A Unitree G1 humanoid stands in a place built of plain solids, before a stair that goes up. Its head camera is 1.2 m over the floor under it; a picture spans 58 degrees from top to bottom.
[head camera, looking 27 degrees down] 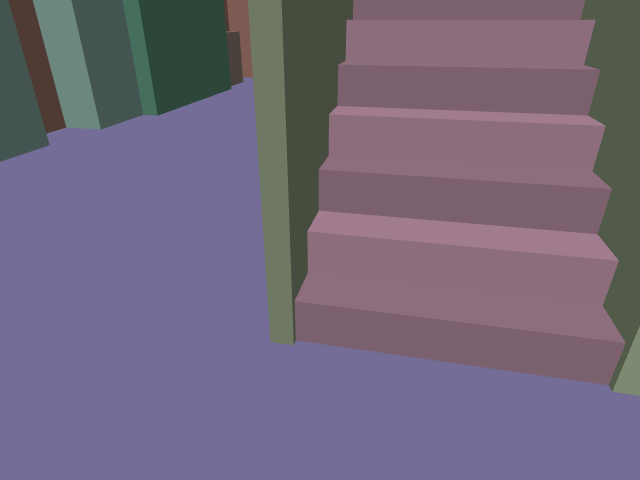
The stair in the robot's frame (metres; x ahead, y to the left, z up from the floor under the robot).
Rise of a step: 0.20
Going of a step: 0.23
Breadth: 1.20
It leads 12 degrees to the right of straight ahead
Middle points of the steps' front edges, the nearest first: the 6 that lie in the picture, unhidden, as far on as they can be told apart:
1.30 -0.48 0.20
1.52 -0.53 0.40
1.75 -0.58 0.60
1.97 -0.62 0.80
2.19 -0.67 1.00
2.42 -0.72 1.20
